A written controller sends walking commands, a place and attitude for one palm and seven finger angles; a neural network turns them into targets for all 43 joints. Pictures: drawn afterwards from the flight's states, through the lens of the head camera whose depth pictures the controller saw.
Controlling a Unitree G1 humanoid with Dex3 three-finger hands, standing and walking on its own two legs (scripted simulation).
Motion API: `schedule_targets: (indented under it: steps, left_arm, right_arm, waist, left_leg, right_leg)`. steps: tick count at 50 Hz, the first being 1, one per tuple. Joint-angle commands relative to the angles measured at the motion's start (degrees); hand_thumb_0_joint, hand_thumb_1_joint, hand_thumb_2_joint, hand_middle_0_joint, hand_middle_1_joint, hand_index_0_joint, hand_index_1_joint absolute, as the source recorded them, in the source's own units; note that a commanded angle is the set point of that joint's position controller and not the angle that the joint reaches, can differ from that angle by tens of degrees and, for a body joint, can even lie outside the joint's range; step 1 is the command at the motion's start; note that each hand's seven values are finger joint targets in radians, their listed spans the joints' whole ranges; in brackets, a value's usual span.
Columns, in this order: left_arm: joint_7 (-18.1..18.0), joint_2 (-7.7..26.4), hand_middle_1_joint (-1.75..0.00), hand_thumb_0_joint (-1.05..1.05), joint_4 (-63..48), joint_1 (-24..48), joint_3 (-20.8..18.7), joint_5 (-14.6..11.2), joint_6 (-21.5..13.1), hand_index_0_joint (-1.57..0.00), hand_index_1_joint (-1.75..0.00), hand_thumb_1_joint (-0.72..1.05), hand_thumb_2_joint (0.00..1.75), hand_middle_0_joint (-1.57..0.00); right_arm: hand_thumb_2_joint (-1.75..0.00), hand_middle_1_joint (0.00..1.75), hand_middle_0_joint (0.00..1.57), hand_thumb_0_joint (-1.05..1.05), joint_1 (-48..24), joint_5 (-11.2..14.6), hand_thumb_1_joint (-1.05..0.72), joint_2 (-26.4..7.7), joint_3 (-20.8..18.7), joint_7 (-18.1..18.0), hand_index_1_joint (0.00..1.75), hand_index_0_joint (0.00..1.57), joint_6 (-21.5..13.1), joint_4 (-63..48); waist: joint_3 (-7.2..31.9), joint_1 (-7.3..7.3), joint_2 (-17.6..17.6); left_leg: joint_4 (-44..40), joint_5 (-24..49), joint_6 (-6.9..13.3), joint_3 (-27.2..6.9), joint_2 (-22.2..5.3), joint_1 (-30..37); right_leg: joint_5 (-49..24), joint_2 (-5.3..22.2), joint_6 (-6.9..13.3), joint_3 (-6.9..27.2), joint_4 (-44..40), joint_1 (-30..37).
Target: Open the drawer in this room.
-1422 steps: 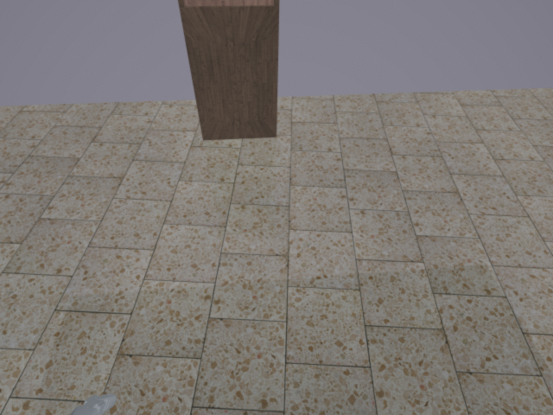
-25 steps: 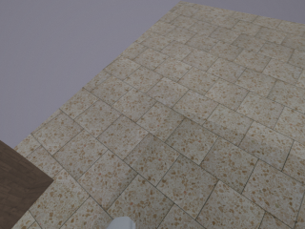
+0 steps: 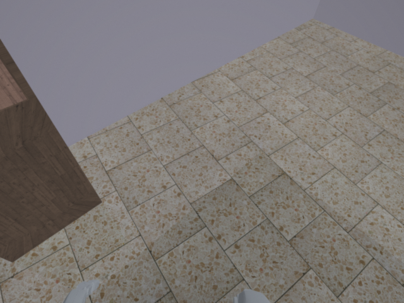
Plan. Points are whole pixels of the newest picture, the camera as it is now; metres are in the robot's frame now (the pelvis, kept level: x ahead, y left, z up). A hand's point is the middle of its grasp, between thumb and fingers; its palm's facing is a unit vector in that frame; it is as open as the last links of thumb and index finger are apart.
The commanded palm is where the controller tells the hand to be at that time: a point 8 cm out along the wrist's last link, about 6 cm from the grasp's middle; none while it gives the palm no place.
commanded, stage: turn to face it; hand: left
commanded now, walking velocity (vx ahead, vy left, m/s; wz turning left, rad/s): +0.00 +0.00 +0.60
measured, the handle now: out of the picture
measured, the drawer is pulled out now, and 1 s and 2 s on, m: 0.00 0.00 0.00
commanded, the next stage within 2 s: take the last steps up to it in 1.26 s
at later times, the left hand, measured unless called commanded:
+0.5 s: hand out of the picture -0.02 +0.17 -0.16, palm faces +0.31 -0.91 -0.25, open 7.4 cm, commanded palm none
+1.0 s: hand out of the picture -0.11 +0.24 -0.16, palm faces +0.56 -0.79 -0.24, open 7.4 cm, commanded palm none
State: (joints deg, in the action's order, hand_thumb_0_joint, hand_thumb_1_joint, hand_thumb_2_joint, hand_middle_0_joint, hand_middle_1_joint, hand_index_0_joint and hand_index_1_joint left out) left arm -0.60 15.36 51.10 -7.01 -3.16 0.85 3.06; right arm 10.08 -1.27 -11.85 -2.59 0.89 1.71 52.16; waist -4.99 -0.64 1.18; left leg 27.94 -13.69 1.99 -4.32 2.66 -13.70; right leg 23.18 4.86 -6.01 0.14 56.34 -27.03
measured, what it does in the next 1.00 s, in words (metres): steps on the spot, turning left: right foot, then left foot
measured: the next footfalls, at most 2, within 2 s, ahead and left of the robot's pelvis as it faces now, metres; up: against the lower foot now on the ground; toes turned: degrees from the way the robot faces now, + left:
right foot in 0.14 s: +0.06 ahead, -0.15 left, +0.00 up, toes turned +4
left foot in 0.60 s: -0.07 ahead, +0.10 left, +0.00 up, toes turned +28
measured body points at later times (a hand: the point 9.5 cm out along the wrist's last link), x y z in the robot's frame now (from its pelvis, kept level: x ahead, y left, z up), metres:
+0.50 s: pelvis -0.04 -0.04 +0.00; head +0.00 -0.03 +0.45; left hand -0.04 +0.22 -0.14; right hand +0.10 -0.28 -0.15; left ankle -0.10 +0.10 -0.69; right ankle +0.02 -0.15 -0.74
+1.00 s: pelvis -0.08 +0.01 +0.00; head -0.06 +0.04 +0.45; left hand -0.14 +0.28 -0.14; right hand +0.12 -0.16 -0.13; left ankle -0.10 +0.08 -0.74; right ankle +0.01 -0.14 -0.67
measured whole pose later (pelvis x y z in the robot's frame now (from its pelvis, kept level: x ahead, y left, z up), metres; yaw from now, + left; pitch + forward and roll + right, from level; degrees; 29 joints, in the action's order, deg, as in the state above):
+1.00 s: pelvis -0.08 +0.01 +0.00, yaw +34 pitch +0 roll -2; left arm -0.9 14.9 53.4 -8.1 -3.2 0.9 3.3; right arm 12.0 -1.3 -10.6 -2.4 0.3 1.2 53.2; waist -3.7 -1.0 1.2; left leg 25.5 -11.1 4.0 -4.5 4.2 -13.7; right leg 22.6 4.5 -5.9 -0.1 57.4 -26.1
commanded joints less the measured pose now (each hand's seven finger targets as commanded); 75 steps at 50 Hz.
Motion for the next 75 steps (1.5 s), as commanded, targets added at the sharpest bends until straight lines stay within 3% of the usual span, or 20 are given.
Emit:
schedule_targets:
  steps: [1, 6, 7, 8, 9, 11, 14, 24, 27, 29, 30, 31, 37, 50, 57, 59, 60, 61, 66, 75]
  left_arm:
    - [-0.47, 4.03, -0.3, 0.0, -5.8, 2.41, -0.98, -0.56, -1.54, -0.2, -0.3, 0.9, 0.9, -0.2]
    - [-0.87, 5.97, -0.3, 0.0, -4.23, -5.52, -1.44, -0.88, -3.32, -0.2, -0.3, 0.9, 0.9, -0.2]
    - [-1.4, 11.15, -0.3, 0.0, -4.03, -6.75, -2.54, 0.06, -3.94, -0.2, -0.3, 0.9, 0.9, -0.2]
    - [-1.6, 13.27, -0.3, 0.0, -4.44, -7.24, -2.69, 0.15, -3.69, -0.2, -0.3, 0.9, 0.9, -0.2]
    - [-1.74, 11.5, -0.3, 0.0, -5.05, -5.7, -2.23, -0.05, -3.36, -0.2, -0.3, 0.9, 0.9, -0.2]
    - [-1.59, 7.88, -0.3, 0.0, -6.37, 0.6, -1.59, -0.15, -3.38, -0.2, -0.3, 0.9, 0.9, -0.2]
    - [-1.39, 5.34, -0.3, 0.0, -6.74, 1.39, -0.91, 0.0, -3.7, -0.2, -0.3, 0.9, 0.9, -0.2]
    - [-1.3, 9.97, -0.3, 0.0, -3.41, -6.71, -2.65, 1.0, -2.97, -0.2, -0.3, 0.9, 0.9, -0.2]
    - [-0.96, 10.77, -0.3, 0.0, -2.75, -6.37, -3.04, 0.79, -2.62, -0.2, -0.3, 0.9, 0.9, -0.2]
    - [-0.71, 8.34, -0.3, 0.0, -2.96, -6.42, -2.69, -0.05, -1.87, -0.2, -0.3, 0.9, 0.9, -0.2]
    - [-0.19, 3.99, -0.3, 0.0, -5.3, -5.19, -1.67, -0.37, -1.52, -0.2, -0.3, 0.9, 0.9, -0.2]
    - [-0.43, 4.15, -0.3, 0.0, -6.31, -0.88, -1.05, 0.2, -0.82, -0.2, -0.3, 0.9, 0.9, -0.2]
    - [0.34, 4.89, -0.3, 0.0, -1.67, -2.87, -1.9, 0.13, -1.03, -0.2, -0.3, 0.9, 0.9, -0.2]
    - [-0.71, 3.34, -0.3, 0.0, -3.09, 2.26, -0.85, -0.35, -1.3, -0.2, -0.3, 0.9, 0.9, -0.2]
    - [-1.05, 2.14, -0.3, 0.0, -1.28, -3.87, -0.61, -0.91, -2.16, -0.2, -0.3, 0.9, 0.9, -0.2]
    - [-1.45, 5.01, -0.3, 0.0, -0.33, -6.55, -1.13, -0.47, -3.19, -0.2, -0.3, 0.9, 0.9, -0.2]
    - [-1.8, 9.21, -0.3, 0.0, -0.46, -7.02, -1.95, 0.27, -3.54, -0.2, -0.3, 0.9, 0.9, -0.2]
    - [-1.73, 10.37, -0.3, 0.0, -1.62, -6.57, -2.03, 0.29, -3.2, -0.2, -0.3, 0.9, 0.9, -0.2]
    - [-1.47, 4.45, -0.3, 0.0, -2.52, 0.49, -1.08, 0.1, -3.5, -0.2, -0.3, 0.9, 0.9, -0.2]
    - [-0.32, 5.74, -0.3, 0.0, 4.55, -12.54, -1.39, 1.17, -4.61, -0.2, -0.3, 0.9, 0.9, -0.2]
  right_arm:
    - [-0.9, 0.3, 0.2, 0.0, 2.69, -0.18, -0.9, -13.38, -4.16, -1.11, 0.3, 0.2, -0.56, -3.1]
    - [-0.9, 0.3, 0.2, 0.0, 1.12, 0.63, -0.9, -11.04, -4.19, -0.99, 0.3, 0.2, -0.39, -3.66]
    - [-0.9, 0.3, 0.2, 0.0, 2.92, 1.21, -0.9, -6.97, -3.63, -0.58, 0.3, 0.2, -0.59, -4.13]
    - [-0.9, 0.3, 0.2, 0.0, 1.11, 0.86, -0.9, -7.67, -3.78, -0.65, 0.3, 0.2, -0.25, -5.37]
    - [-0.9, 0.3, 0.2, 0.0, 0.88, 0.46, -0.9, -8.93, -4.24, -0.54, 0.3, 0.2, 0.37, -4.99]
    - [-0.9, 0.3, 0.2, 0.0, 3.31, 0.12, -0.9, -8.53, -4.61, 0.14, 0.3, 0.2, 1.87, -1.88]
    - [-0.9, 0.3, 0.2, 0.0, 5.43, -0.05, -0.9, -7.23, -4.15, 0.96, 0.3, 0.2, 2.16, -0.41]
    - [-0.9, 0.3, 0.2, 0.0, -2.77, 0.8, -0.9, -5.81, -2.8, 1.06, 0.3, 0.2, 1.4, -2.94]
    - [-0.9, 0.3, 0.2, 0.0, 0.63, 0.95, -0.9, -6.28, -2.71, 0.73, 0.3, 0.2, 0.54, -2.49]
    - [-0.9, 0.3, 0.2, 0.0, 6.03, 0.8, -0.9, -10.41, -3.66, 0.76, 0.3, 0.2, -0.49, -1.45]
    - [-0.9, 0.3, 0.2, 0.0, 8.16, 0.32, -0.9, -17.24, -5.39, 0.32, 0.3, 0.2, -0.9, -1.67]
    - [-0.9, 0.3, 0.2, 0.0, 10.78, 0.35, -0.9, -19.48, -5.71, -0.16, 0.3, 0.2, -0.43, -0.48]
    - [-0.9, 0.3, 0.2, 0.0, 0.85, 0.25, -0.9, -12.46, -3.0, -1.59, 0.3, 0.2, -1.38, -2.81]
    - [-0.9, 0.3, 0.2, 0.0, 6.39, -0.12, -0.9, -11.16, -3.34, -1.76, 0.3, 0.2, -1.01, -1.03]
    - [-0.9, 0.3, 0.2, 0.0, 3.6, 0.0, -0.9, -10.27, -3.32, -1.59, 0.3, 0.2, -0.57, -0.66]
    - [-0.9, 0.3, 0.2, 0.0, 3.84, 0.78, -0.9, -7.04, -2.8, -1.23, 0.3, 0.2, -0.79, -0.36]
    - [-0.9, 0.3, 0.2, 0.0, 4.32, 1.14, -0.9, -4.02, -2.26, -1.04, 0.3, 0.2, -0.91, -1.2]
    - [-0.9, 0.3, 0.2, 0.0, 2.26, 0.65, -0.9, -6.32, -3.03, -1.22, 0.3, 0.2, -0.29, -1.98]
    - [-0.9, 0.3, 0.2, 0.0, 6.59, 0.1, -0.9, -5.4, -3.38, -0.31, 0.3, 0.2, 1.72, 2.42]
    - [-0.9, 0.3, 0.2, 0.0, 0.31, -0.11, -0.9, -2.36, -1.63, 0.06, 0.3, 0.2, -1.12, 1.81]
  waist:
    - [6.72, -1.59, -10.5]
    - [11.1, 2.56, -4.45]
    - [13.4, 2.77, 11.02]
    - [11.67, 3.52, 14.68]
    - [8.98, 2.38, 8.45]
    - [4.05, -0.4, 10.07]
    - [2.72, -1.48, 10.2]
    - [5.04, 3.09, 11.07]
    - [8.29, 1.43, 10.57]
    - [11.07, -2.1, -0.99]
    - [9.87, -3.83, -20.2]
    - [9.67, -5.27, -16.92]
    - [6.12, -0.15, -9.49]
    - [6.79, -2.29, -8.55]
    - [8.83, 0.79, -8.32]
    - [10.17, 2.11, -0.84]
    - [9.48, 2.31, 12.39]
    - [6.79, 3.14, 11.86]
    - [1.36, -1.42, 7.42]
    - [2.55, 4.5, 10.76]
  left_leg:
    - [-5.66, 25.23, 8.18, -17.26, -14.44, 5.21]
    - [3.82, 16.71, 2.39, -16.75, -8.43, -6.97]
    - [14.75, -4.28, -2.61, -6.5, -1.27, -17.98]
    - [26.78, -21.18, -4.78, -0.45, 1.81, -20.58]
    - [35.52, -19.64, -4.27, -1.74, -0.67, -19.07]
    - [43.21, -13.08, -4.79, -0.94, -2.78, -18.03]
    - [43.85, -6.91, -5.98, 1.84, -3.89, -18.56]
    - [19.64, -13.82, -6.29, 8.29, -5.14, -11.67]
    - [8.58, -8.7, -5.36, 10.25, -3.96, -4.39]
    - [-5.83, 4.23, -3.35, 3.26, -7.93, 9.73]
    - [-9.19, 21.76, 2.83, -17.83, -23.56, 15.16]
    - [-9.04, 27.74, 7.61, -18.78, -27.59, 11.75]
    - [-8.4, 23.82, 5.17, -8.56, -15.22, 7.5]
    - [-8.29, 22.96, 8.78, -18.34, -15.54, 9.34]
    - [-5.12, 19.13, 6.35, -19.13, -11.64, -0.49]
    - [1.14, 7.61, 1.44, -14.47, -6.59, -10.86]
    - [11.2, -8.13, -2.51, -4.07, 0.78, -19.08]
    - [22.45, -18.38, -3.27, -1.29, 1.51, -17.81]
    - [38.85, -8.33, -4.32, 0.56, -2.36, -14.46]
    - [11.45, -13.68, -4.01, 8.06, -4.29, -8.75]
  right_leg:
    - [2.3, -1.79, 0.62, 0.1, -7.43, 0.87]
    - [-13.41, -0.32, 2.06, 1.22, -36.29, 24.98]
    - [-17.05, 14.41, 6.46, 13.41, -39.78, 35.18]
    - [-27.43, 24.71, 12.98, 20.87, -39.12, 29.08]
    - [-26.6, 23.49, 15.21, 15.71, -38.35, 22.41]
    - [-12.27, 17.12, 12.51, 10.13, -40.96, 14.3]
    - [-16.85, 12.68, 10.28, 0.38, -39.36, 15.54]
    - [-22.44, 17.63, 13.57, -3.77, -35.56, 21.46]
    - [-25.81, 17.43, 11.47, -6.66, -29.57, 20.75]
    - [-15.91, 13.31, 5.91, -11.02, -15.28, 9.83]
    - [11.74, 4.53, 0.75, -11.95, -2.27, -7.63]
    - [15.1, 3.47, 1.17, -5.97, 4.41, -8.41]
    - [-1.92, 1.91, 0.87, -1.3, 10.45, -7.15]
    - [2.29, -0.66, 0.54, 0.73, -2.6, -3.06]
    - [-5.35, -3.91, 2.61, -1.3, -24.32, 14.91]
    - [-11.27, 2.66, 4.35, 4.29, -37.21, 28.24]
    - [-11.8, 15.67, 9.65, 17.4, -40.15, 31.2]
    - [-15.11, 22.41, 15.3, 20.95, -42.02, 21.81]
    - [-12.25, 11.5, 12.41, 4.7, -41.03, 11.43]
    - [1.03, 11.83, 14.18, 7.14, -43.6, 19.55]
